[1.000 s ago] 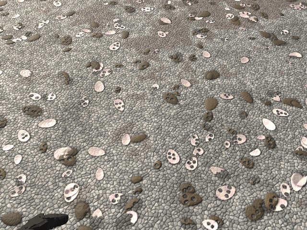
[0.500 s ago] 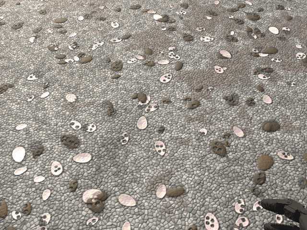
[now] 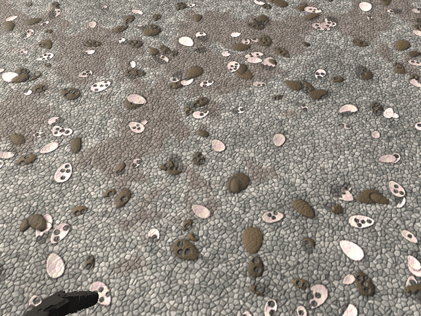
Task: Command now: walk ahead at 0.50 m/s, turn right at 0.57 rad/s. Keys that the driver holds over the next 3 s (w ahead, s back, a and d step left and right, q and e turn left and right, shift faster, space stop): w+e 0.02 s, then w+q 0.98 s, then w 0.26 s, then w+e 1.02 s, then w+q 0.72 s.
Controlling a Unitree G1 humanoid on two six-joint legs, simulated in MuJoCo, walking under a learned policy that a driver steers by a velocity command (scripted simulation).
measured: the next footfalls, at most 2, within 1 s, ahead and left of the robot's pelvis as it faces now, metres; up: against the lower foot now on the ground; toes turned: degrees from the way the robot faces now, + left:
right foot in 0.04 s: +0.19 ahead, -0.11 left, +0.00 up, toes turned -4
left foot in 0.60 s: +0.49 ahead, +0.12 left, +0.00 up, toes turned +12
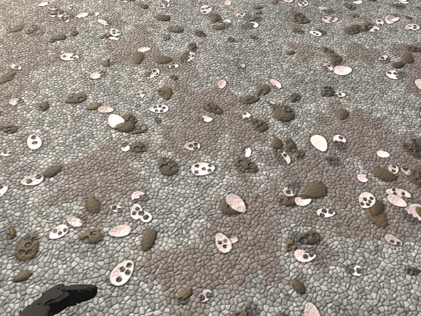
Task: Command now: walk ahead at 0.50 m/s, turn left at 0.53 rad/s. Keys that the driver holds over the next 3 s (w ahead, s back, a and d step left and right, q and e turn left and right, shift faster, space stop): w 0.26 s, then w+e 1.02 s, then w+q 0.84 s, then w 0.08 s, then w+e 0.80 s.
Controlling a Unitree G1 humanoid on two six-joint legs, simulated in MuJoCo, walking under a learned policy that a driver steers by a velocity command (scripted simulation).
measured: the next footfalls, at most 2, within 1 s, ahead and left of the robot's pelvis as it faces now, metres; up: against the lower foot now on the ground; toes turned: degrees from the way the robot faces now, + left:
right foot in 0.06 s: +0.21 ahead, -0.13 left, +0.00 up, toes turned +5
left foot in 0.54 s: +0.44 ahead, +0.13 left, +0.00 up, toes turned -1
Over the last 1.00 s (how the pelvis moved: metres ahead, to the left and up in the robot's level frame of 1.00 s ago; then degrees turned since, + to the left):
0.57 0.04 0.01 23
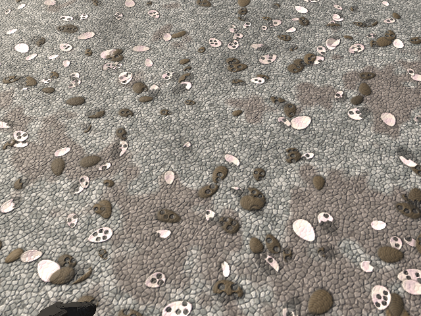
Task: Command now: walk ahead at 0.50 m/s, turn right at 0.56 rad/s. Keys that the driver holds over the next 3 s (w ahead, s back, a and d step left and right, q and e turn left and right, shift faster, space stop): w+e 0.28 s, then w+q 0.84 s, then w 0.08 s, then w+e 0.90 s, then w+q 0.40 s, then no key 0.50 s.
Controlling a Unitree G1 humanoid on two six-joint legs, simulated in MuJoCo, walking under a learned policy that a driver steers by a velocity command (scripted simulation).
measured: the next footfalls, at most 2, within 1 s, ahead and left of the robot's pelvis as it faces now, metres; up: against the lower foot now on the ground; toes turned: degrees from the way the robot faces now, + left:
right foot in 0.04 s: +0.19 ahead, -0.11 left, +0.00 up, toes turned -4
left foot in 0.56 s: +0.51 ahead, +0.06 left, +0.00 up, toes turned -9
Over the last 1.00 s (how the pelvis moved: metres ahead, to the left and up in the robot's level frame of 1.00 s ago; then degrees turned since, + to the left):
0.52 -0.02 -0.01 -15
